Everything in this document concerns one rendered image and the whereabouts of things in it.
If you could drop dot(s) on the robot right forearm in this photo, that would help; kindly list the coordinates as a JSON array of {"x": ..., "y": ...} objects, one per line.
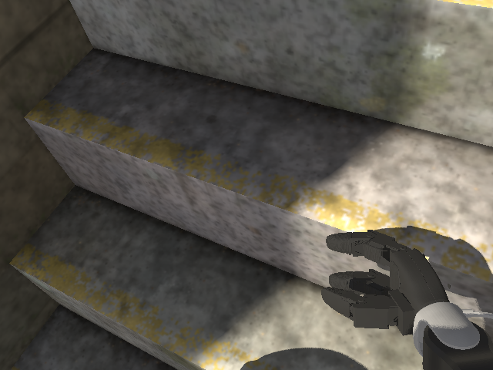
[{"x": 447, "y": 340}]

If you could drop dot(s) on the right robot hand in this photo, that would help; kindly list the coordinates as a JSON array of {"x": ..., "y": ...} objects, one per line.
[{"x": 413, "y": 284}]

